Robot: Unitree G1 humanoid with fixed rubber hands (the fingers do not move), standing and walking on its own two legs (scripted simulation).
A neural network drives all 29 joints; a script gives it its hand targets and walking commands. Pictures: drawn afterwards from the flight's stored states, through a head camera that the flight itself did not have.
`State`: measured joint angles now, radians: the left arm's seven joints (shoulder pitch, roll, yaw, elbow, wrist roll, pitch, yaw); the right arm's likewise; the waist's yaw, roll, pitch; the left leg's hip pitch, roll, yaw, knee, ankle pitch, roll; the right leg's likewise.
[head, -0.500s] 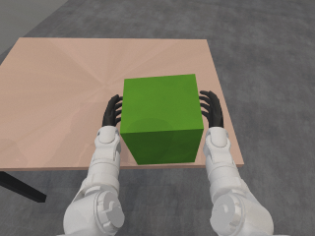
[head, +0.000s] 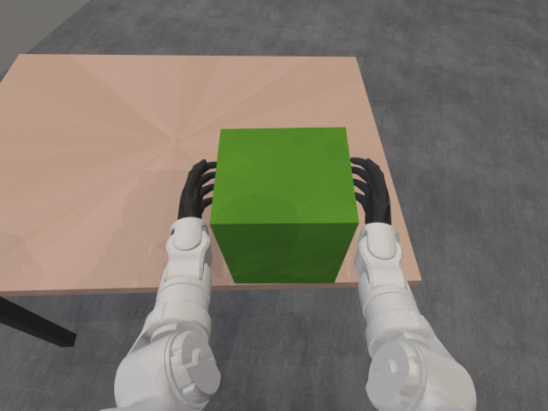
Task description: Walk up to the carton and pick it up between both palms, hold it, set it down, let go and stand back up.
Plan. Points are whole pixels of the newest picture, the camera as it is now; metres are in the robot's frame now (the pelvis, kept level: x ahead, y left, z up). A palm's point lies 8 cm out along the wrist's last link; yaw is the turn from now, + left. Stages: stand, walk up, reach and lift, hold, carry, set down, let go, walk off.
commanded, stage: set down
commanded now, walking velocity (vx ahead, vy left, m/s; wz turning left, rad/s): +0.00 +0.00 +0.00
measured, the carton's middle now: (283, 214) +0.42 +0.00 -0.02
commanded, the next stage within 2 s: none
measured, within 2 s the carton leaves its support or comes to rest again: rests again in 0.10 s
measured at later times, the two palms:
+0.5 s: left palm (201, 212) +0.40 +0.13 +0.02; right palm (378, 218) +0.39 -0.14 +0.03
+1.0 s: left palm (198, 218) +0.40 +0.14 +0.00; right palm (379, 218) +0.39 -0.15 +0.02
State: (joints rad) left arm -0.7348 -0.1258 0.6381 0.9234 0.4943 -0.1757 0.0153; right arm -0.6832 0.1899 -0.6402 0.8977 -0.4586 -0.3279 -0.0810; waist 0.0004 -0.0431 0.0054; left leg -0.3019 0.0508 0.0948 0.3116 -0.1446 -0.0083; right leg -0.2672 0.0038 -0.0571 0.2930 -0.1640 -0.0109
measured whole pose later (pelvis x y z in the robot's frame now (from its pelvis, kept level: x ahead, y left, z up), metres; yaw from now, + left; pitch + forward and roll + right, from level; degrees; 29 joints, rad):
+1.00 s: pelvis -0.01 +0.00 -0.01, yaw -2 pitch +14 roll +0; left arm -0.78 -0.01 0.49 1.16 0.35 -0.31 0.07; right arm -0.75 0.01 -0.36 1.14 -0.23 -0.38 -0.10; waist 0.00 -0.02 -0.08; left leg -0.50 0.07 0.12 0.45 -0.20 0.00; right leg -0.47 0.01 -0.03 0.43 -0.20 -0.01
